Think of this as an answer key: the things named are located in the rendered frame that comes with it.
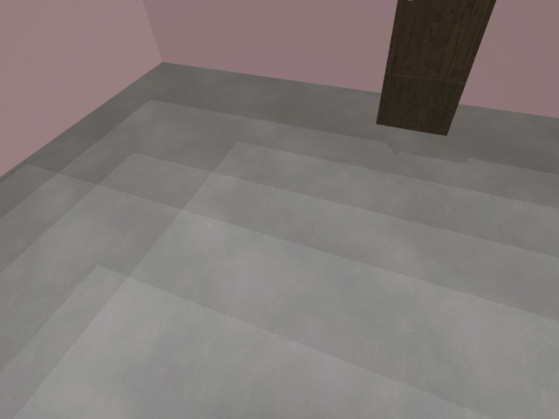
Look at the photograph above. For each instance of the cupboard door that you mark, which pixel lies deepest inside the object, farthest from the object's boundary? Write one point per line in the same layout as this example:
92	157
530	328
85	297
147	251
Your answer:
437	37

